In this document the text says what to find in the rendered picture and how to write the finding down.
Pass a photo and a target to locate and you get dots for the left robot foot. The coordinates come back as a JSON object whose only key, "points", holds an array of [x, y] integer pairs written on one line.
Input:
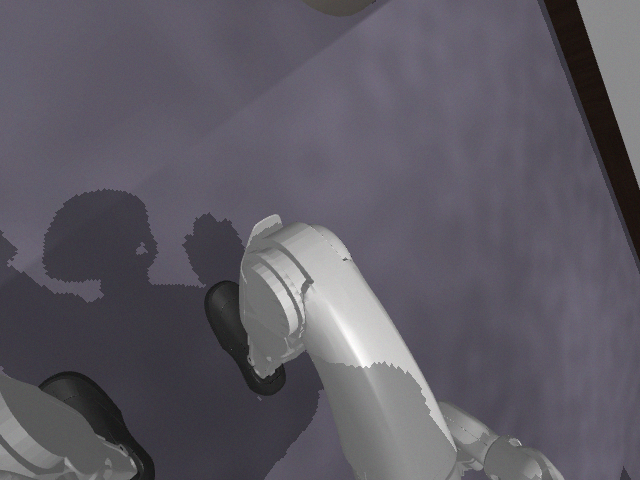
{"points": [[85, 396]]}

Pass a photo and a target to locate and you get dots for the right robot arm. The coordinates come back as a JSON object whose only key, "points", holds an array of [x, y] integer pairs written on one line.
{"points": [[507, 459]]}

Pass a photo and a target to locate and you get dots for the right robot hand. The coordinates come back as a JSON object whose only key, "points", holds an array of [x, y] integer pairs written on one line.
{"points": [[472, 437]]}

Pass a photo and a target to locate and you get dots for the right robot foot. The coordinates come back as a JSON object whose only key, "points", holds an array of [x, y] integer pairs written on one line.
{"points": [[222, 310]]}

